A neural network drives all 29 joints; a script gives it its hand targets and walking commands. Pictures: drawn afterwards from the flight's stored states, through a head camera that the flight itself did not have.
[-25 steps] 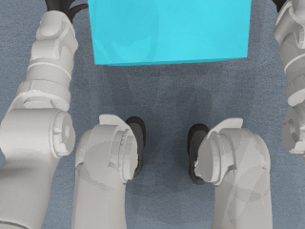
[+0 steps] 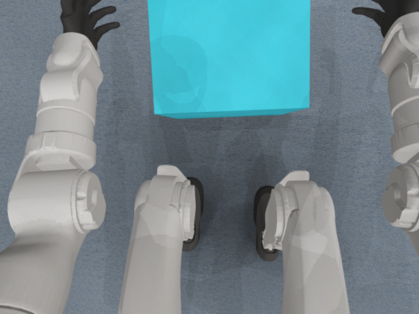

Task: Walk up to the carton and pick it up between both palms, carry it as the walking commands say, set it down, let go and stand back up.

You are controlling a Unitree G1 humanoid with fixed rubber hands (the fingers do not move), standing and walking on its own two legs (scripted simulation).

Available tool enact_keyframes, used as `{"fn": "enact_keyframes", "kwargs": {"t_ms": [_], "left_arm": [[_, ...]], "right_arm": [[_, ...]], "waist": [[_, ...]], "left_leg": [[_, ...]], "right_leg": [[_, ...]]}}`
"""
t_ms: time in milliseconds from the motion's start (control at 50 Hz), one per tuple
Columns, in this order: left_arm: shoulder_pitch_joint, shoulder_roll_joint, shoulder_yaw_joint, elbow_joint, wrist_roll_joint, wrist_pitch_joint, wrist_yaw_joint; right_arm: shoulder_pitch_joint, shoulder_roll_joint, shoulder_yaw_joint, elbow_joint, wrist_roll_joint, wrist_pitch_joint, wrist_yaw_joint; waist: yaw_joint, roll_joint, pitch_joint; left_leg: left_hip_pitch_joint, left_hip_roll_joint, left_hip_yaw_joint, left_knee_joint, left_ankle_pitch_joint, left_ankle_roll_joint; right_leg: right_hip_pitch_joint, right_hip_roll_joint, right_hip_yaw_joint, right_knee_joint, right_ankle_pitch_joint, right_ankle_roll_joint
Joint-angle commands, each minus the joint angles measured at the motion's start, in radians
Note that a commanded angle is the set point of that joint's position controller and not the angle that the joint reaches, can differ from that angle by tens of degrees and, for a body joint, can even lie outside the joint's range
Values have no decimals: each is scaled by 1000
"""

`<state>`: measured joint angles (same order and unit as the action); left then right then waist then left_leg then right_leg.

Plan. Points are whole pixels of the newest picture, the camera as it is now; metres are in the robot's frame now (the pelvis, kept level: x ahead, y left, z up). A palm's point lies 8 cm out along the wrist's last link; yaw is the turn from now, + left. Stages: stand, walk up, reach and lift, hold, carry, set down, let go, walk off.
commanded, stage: set down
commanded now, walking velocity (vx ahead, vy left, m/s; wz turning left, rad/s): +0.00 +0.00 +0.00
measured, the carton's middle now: (228, 65) +0.53 +0.02 -0.31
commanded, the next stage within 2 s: let go in 0.92 s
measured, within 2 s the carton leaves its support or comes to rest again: neither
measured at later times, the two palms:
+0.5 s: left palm out of the picture +0.52 +0.24 +0.03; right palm out of the picture +0.55 -0.23 +0.04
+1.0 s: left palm out of the picture +0.52 +0.24 +0.15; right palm out of the picture +0.54 -0.22 +0.15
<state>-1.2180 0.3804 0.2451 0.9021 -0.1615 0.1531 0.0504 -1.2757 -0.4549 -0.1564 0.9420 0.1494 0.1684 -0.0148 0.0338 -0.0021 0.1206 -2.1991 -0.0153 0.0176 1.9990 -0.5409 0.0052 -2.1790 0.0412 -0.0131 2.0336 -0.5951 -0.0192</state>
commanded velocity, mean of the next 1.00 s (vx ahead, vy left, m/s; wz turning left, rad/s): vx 0.00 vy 0.00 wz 0.00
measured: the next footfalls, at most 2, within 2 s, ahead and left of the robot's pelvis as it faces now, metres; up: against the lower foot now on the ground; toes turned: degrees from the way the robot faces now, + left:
none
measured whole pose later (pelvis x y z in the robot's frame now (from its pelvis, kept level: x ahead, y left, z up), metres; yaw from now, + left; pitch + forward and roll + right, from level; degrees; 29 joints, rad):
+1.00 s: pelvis +0.05 +0.00 +0.25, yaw +0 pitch +44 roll +0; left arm -0.97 0.27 0.37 0.85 0.01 0.14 -0.04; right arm -1.05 -0.37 -0.30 0.95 0.00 0.14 0.10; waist 0.04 -0.01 -0.09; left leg -1.49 -0.03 0.00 1.00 -0.29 0.01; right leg -1.47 0.04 0.03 1.02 -0.32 -0.01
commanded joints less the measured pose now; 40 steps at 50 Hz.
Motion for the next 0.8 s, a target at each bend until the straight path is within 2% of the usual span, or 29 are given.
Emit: {"fn": "enact_keyframes", "kwargs": {"t_ms": [0,400,780], "left_arm": [[-189,142,35,-127,16,-6,-14],[-66,137,77,-255,44,47,-58],[44,77,96,-225,82,10,-90]], "right_arm": [[-217,-139,-43,-120,-23,-8,13],[-118,-153,-93,-209,-38,35,76],[-3,-106,-121,-156,-74,-6,119]], "waist": [[11,-38,-1125],[8,-46,-1253],[9,-27,-1151]], "left_leg": [[607,-13,33,-202,293,-23],[878,-31,28,-555,418,-24],[1224,-15,-7,-951,546,-30]], "right_leg": [[565,3,-8,-252,303,20],[845,13,-2,-598,440,30],[1093,0,28,-994,538,29]]}}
